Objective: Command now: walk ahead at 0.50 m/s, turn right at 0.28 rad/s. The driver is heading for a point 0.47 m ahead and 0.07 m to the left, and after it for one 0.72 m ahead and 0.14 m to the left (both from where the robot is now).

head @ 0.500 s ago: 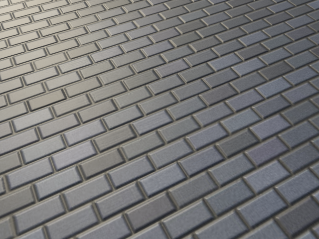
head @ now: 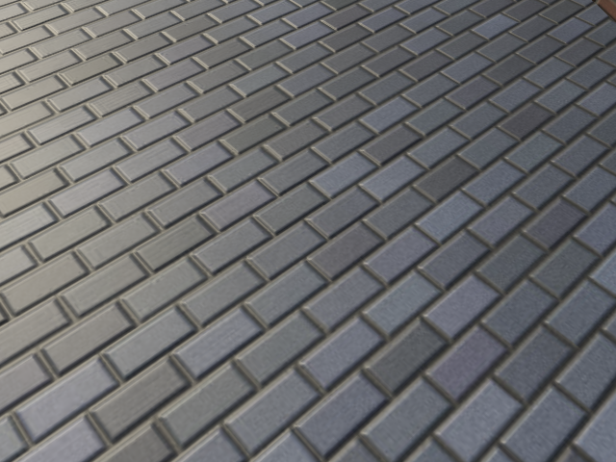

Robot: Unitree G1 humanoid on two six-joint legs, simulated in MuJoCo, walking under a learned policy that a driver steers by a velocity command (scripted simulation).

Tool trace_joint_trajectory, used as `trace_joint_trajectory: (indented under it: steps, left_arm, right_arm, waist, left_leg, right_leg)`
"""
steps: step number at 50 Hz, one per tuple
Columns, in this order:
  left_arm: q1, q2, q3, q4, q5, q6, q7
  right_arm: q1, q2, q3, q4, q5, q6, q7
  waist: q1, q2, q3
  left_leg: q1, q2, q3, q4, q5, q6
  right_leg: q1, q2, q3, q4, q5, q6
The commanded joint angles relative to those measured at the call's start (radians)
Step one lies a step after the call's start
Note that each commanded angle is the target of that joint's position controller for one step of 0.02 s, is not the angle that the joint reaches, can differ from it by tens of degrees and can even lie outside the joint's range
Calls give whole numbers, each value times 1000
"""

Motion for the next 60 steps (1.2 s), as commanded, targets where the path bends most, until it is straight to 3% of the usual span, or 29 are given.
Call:
trace_joint_trajectory:
  steps: [1,6,11,14,16,17,18,19,20,21,22,23,24,26,29,33,36,38,39,40,41,42,43,45,46,47,50,56,60]
  left_arm:
    - [43,43,1,-50,14,5,-15]
    - [-122,20,-18,-102,14,4,-28]
    - [-290,-11,-45,-147,4,-8,-32]
    - [-285,11,-39,-152,1,-20,-17]
    - [-148,33,-26,-107,11,-36,-1]
    - [-6,84,-6,-65,30,-48,13]
    - [134,183,16,-63,51,-53,28]
    - [140,223,34,-46,20,-33,30]
    - [59,133,13,-63,7,-27,27]
    - [-12,67,-4,-69,0,-33,23]
    - [-50,29,-13,-68,-1,-39,22]
    - [-60,5,-21,-58,-5,-46,25]
    - [-58,15,-17,-52,-4,-54,27]
    - [-34,18,-11,-33,-12,-72,27]
    - [-17,23,-6,-10,-16,-75,35]
    - [-26,34,-2,7,-19,-62,41]
    - [-4,69,12,23,-23,-49,47]
    - [-14,92,22,24,-27,-35,56]
    - [-21,98,26,21,-28,-25,57]
    - [-16,98,26,19,-30,-17,54]
    - [52,37,10,-10,-17,-12,48]
    - [120,9,3,-51,-30,8,44]
    - [65,44,5,-34,-1,23,45]
    - [-45,32,3,-47,-6,25,47]
    - [-52,37,5,-55,4,35,49]
    - [-25,37,6,-43,14,51,49]
    - [-10,17,3,-41,5,72,47]
    - [-129,30,8,-82,0,85,52]
    - [-156,29,6,-95,-10,74,57]
  right_arm:
    - [105,-107,-29,4,11,-28,7]
    - [147,-116,-35,52,24,-39,15]
    - [226,-133,-42,104,30,-28,22]
    - [241,-166,-52,121,25,-17,18]
    - [228,-166,-52,129,29,-11,15]
    - [229,-133,-43,123,34,-14,15]
    - [235,-42,-20,70,50,-18,16]
    - [278,-64,-30,64,47,-8,9]
    - [244,-117,-46,86,28,9,3]
    - [206,-94,-45,87,28,12,12]
    - [194,-76,-44,91,29,19,18]
    - [184,-72,-49,96,16,31,24]
    - [203,-58,-48,97,8,42,32]
    - [161,-44,-49,83,7,54,41]
    - [81,-28,-48,51,3,61,47]
    - [-38,9,-26,3,7,58,64]
    - [-52,-19,-31,-16,-3,60,67]
    - [6,-49,-44,-10,-12,56,61]
    - [76,-65,-53,7,-17,47,54]
    - [169,-94,-66,35,-27,32,39]
    - [198,-206,-91,28,-23,21,23]
    - [191,-304,-120,2,21,40,19]
    - [173,-259,-117,-20,54,61,14]
    - [50,-143,-81,-24,41,81,1]
    - [17,-118,-74,-26,42,85,-4]
    - [5,-104,-70,-28,36,85,-4]
    - [10,-142,-83,-31,25,74,6]
    - [37,-159,-94,-35,20,97,3]
    - [55,-164,-101,-32,14,102,4]
  waist:
    - [-17,153,-28]
    - [-27,132,4]
    - [-72,134,23]
    - [-57,130,18]
    - [15,91,-33]
    - [70,31,-130]
    - [116,-135,-280]
    - [87,-247,-306]
    - [57,-96,-169]
    - [30,-58,-72]
    - [6,-58,-28]
    - [-13,-62,6]
    - [-29,-95,-4]
    - [-38,-60,2]
    - [-48,-32,25]
    - [-28,-73,24]
    - [-22,-76,-3]
    - [-45,-74,-40]
    - [-74,-49,-82]
    - [-121,23,-143]
    - [-94,191,-223]
    - [-60,313,-381]
    - [-90,111,-373]
    - [-45,44,-113]
    - [-20,71,-71]
    - [-7,92,-77]
    - [1,81,-125]
    - [-49,140,-84]
    - [-64,146,-75]
  left_leg:
    - [171,254,-303,-281,92,143]
    - [196,233,-168,-348,160,158]
    - [173,203,-119,-321,246,140]
    - [215,237,-170,-250,311,131]
    - [195,200,-153,-82,403,102]
    - [109,138,-110,116,343,80]
    - [-118,39,-35,432,-20,42]
    - [-299,-42,-32,622,-358,41]
    - [-342,28,-98,690,-310,53]
    - [-339,62,-101,673,-230,51]
    - [-306,84,-93,639,-182,43]
    - [-285,97,-92,620,-153,35]
    - [-262,97,-81,626,-129,24]
    - [-294,101,-75,635,-79,11]
    - [-349,96,-48,568,-12,-15]
    - [-210,64,34,266,146,-9]
    - [-138,32,68,167,117,24]
    - [-71,-5,79,125,37,61]
    - [3,-32,78,69,41,83]
    - [135,-39,52,-37,187,111]
    - [349,202,-215,23,667,165]
    - [536,428,-619,-16,922,388]
    - [477,393,-553,-69,706,375]
    - [210,280,-410,-153,422,288]
    - [131,225,-364,-175,365,248]
    - [83,195,-337,-185,357,223]
    - [57,163,-331,-192,306,203]
    - [72,139,-456,-257,-155,175]
    - [96,138,-521,-245,-174,172]
  right_leg:
    - [-180,-70,32,0,41,17]
    - [-269,-111,-17,-189,181,49]
    - [-137,-114,-119,-462,274,60]
    - [-67,-94,-120,-533,223,42]
    - [139,-64,-122,-651,223,18]
    - [350,-134,-46,-673,197,-11]
    - [607,-427,281,-731,49,-73]
    - [609,-538,557,-847,-17,-146]
    - [499,-493,453,-854,-75,-133]
    - [391,-439,326,-883,-22,-115]
    - [317,-394,220,-916,70,-87]
    - [267,-349,133,-938,149,-58]
    - [250,-351,87,-941,224,-63]
    - [254,-346,16,-957,342,-75]
    - [275,-343,-116,-912,723,-88]
    - [228,-290,-266,-860,797,-61]
    - [293,-319,-277,-766,874,-44]
    - [331,-330,-277,-624,971,-32]
    - [333,-318,-284,-482,943,-20]
    - [283,-276,-302,-267,778,19]
    - [58,-199,-306,20,174,63]
    - [-189,-12,-180,307,-329,103]
    - [-226,-86,-47,315,-260,101]
    - [-242,-138,-42,184,-116,99]
    - [-207,-151,-36,110,-75,100]
    - [-153,-142,-44,86,-45,101]
    - [-112,-118,-41,23,-14,107]
    - [-178,-100,-11,-145,16,122]
    - [-151,-72,1,-243,-8,108]
Velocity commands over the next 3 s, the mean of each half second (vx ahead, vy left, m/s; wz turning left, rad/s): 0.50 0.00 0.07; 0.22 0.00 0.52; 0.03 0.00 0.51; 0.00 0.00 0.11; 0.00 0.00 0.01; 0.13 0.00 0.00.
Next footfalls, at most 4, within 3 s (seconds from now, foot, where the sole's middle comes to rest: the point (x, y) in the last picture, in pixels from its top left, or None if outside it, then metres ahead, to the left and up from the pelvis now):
0.34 right None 0.31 -0.13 -0.77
0.80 left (269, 448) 0.51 0.10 -0.77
1.36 right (354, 439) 0.54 -0.08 -0.77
1.74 left None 0.38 0.07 -0.77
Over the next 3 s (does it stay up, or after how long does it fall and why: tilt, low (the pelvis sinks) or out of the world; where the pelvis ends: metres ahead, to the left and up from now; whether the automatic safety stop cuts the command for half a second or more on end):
stays up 0.49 -0.01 0.00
